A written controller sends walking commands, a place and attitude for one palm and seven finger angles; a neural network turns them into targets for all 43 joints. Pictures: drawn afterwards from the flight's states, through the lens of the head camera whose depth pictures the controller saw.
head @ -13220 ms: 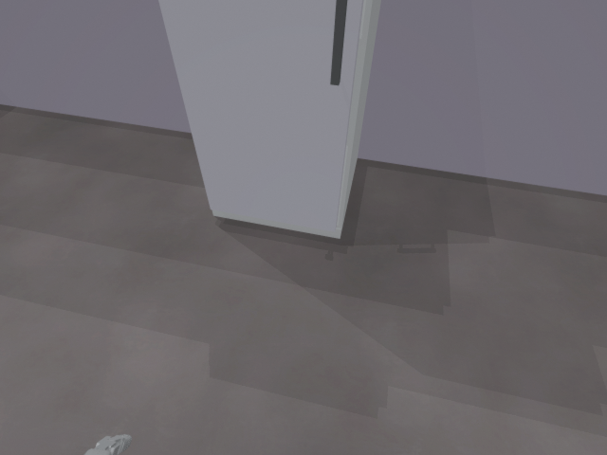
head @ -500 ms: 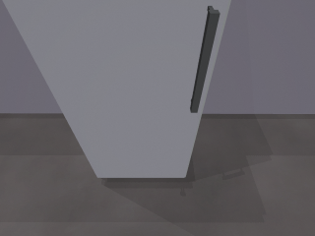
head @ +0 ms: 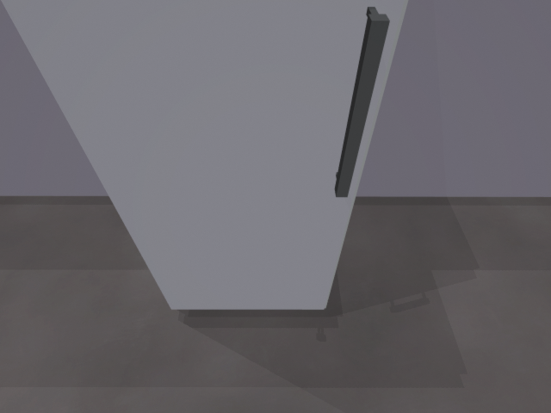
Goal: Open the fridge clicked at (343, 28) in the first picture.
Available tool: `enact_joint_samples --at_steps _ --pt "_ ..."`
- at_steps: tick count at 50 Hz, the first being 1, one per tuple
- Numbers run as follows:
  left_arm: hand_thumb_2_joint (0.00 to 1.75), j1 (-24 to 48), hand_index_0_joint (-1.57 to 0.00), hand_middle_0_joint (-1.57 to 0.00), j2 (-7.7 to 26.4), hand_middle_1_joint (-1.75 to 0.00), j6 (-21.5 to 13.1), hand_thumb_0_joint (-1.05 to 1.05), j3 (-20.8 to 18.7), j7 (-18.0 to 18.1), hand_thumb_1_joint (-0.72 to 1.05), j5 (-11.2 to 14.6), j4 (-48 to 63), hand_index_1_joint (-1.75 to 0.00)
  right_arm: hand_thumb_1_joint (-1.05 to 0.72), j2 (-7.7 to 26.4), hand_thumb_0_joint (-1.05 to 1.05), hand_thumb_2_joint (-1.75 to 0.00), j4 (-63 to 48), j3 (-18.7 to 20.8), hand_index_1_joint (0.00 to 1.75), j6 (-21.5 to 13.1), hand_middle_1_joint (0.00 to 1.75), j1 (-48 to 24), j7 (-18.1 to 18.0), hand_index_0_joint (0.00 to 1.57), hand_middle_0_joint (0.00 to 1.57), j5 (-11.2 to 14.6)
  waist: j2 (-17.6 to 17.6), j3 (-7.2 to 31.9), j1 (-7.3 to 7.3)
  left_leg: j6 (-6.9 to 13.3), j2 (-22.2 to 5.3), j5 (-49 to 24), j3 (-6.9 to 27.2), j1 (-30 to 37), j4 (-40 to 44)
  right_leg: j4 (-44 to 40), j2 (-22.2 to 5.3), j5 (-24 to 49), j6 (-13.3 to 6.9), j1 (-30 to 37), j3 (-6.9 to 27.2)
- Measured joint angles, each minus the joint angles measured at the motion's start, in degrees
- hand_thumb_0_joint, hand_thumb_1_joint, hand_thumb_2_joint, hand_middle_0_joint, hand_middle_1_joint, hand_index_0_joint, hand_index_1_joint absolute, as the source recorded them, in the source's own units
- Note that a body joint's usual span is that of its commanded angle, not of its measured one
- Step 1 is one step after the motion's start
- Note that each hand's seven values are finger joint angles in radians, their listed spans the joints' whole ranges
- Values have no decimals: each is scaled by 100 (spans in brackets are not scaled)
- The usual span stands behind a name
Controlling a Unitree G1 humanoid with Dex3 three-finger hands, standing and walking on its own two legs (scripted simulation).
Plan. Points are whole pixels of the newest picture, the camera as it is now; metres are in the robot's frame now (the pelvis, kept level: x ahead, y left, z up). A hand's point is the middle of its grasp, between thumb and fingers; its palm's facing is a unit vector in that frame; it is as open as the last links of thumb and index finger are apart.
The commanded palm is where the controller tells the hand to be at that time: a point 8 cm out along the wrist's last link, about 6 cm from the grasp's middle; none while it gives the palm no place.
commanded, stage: look again from close up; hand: right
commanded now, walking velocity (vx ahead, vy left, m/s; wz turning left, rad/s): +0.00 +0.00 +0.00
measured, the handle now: (353, 117) +0.55 -0.10 +0.15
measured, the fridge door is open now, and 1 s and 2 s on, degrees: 0 0 0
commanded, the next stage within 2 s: shuffle to correct the standing spot in 0.04 s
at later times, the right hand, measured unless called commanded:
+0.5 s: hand out of the picture +0.01 -0.14 -0.19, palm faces +0.07 +0.99 -0.13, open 7.4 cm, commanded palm none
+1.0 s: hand out of the picture +0.11 -0.18 -0.17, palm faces +0.04 +0.96 -0.28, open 7.4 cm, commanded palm none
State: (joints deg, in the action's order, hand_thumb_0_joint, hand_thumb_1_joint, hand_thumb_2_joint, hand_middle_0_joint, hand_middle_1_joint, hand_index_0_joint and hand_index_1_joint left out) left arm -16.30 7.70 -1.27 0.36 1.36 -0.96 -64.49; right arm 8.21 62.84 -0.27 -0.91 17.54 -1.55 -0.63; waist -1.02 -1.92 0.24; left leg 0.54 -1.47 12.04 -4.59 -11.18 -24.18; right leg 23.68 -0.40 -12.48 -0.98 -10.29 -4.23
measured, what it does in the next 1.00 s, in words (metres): shifts its weight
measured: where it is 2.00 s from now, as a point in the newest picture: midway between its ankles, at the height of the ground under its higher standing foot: outside the picture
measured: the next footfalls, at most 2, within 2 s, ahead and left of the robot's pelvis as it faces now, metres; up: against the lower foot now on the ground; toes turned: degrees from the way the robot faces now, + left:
none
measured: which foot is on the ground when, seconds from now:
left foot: down 0.00-1.00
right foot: down 0.00-1.00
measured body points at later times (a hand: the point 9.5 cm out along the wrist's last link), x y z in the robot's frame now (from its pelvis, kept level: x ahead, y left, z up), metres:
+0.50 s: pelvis +0.05 +0.01 -0.01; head +0.06 +0.01 +0.44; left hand +0.01 +0.22 -0.17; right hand +0.00 -0.19 -0.17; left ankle +0.01 +0.11 -0.74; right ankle +0.00 -0.11 -0.74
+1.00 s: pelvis +0.08 +0.02 +0.00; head +0.13 +0.02 +0.45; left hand +0.11 +0.25 -0.16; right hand +0.11 -0.23 -0.15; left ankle +0.02 +0.11 -0.73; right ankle +0.04 -0.09 -0.71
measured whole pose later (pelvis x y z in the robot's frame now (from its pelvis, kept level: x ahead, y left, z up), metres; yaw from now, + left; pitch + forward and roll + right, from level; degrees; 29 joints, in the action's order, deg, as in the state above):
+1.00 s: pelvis +0.08 +0.02 +0.00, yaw +0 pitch +1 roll -2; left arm -13.3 8.0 0.4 -3.2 3.0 -0.9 -59.5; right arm 11.4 56.8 3.4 -0.7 14.7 -3.1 -1.8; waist -1.9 -4.6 -0.2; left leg 2.8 -3.0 18.0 -6.6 -10.1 -32.6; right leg 42.0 -0.2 -21.8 -0.5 -16.8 -6.3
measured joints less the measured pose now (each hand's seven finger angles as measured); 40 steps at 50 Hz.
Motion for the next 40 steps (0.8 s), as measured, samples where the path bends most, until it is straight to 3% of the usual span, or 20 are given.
enact_joint_samples --at_steps 11,20,24,29,33,40 --pt "90 -11 -20 -20 -1 -30 3 1 -2 8 91 -15 -18 -30 -90 25 0 -90 8 15 30 -2 30 5 -10 19 19 -5 -12 61 -4 11 14 69 14 31 -45 25 -15 -63 17 48 -12" --pt "90 -380 -20 -20 -154 -30 56 0 -61 -34 91 -53 -26 -30 -91 -34 0 -90 15 107 30 49 30 347 84 19 19 -68 -78 271 -13 66 24 561 20 -59 -549 423 -52 -499 51 10 -6" --pt "90 -501 -20 -20 -197 -30 21 0 -74 -20 91 -41 -34 -30 -91 -102 0 -90 31 140 30 -22 30 487 92 19 19 -64 -21 236 -12 108 99 769 -43 -23 -659 675 -138 -750 105 -37 60" --pt "90 -431 -20 -20 -245 -30 47 1 -67 5 91 -33 -27 -30 -90 -175 0 -90 53 194 30 -117 30 590 20 19 19 -55 9 68 14 154 217 981 -256 132 -666 1435 -295 -1100 32 -407 37" --pt "90 -151 -20 -20 -297 -30 2 1 -34 131 92 -19 -63 -30 -91 -213 0 -90 172 151 30 -26 30 612 -63 19 19 -1 -213 -58 67 60 130 1018 -192 212 -792 1017 -207 -1021 33 -152 -114" --pt "90 36 -20 -20 -106 -30 -5 2 -140 251 94 50 137 -30 -90 -199 0 -90 -37 157 30 127 30 228 -88 20 20 6 -188 -138 59 -125 -33 629 -98 357 -635 561 -41 -445 -97 146 -258"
